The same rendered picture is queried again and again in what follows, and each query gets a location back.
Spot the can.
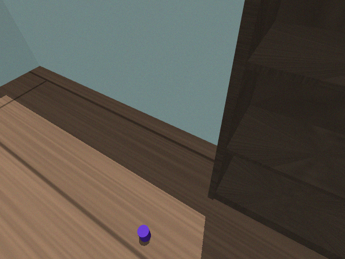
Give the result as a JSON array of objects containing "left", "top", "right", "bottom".
[{"left": 137, "top": 225, "right": 151, "bottom": 242}]

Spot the bookshelf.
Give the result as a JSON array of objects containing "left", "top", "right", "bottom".
[{"left": 208, "top": 0, "right": 345, "bottom": 259}]

